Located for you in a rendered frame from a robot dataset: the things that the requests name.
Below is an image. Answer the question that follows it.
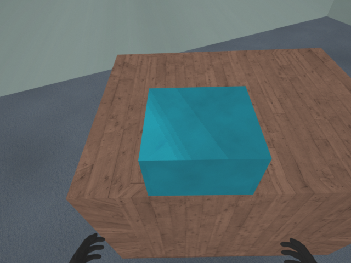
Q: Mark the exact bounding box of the carton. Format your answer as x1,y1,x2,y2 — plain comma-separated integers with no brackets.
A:
138,86,272,196

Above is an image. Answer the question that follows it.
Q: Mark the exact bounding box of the robot left hand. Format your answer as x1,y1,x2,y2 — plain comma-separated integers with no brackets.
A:
69,233,105,263

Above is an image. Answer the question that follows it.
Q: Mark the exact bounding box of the robot right hand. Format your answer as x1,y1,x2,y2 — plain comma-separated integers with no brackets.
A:
280,238,317,263

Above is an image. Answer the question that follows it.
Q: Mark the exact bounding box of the pedestal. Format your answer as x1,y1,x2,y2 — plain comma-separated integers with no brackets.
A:
66,48,351,259

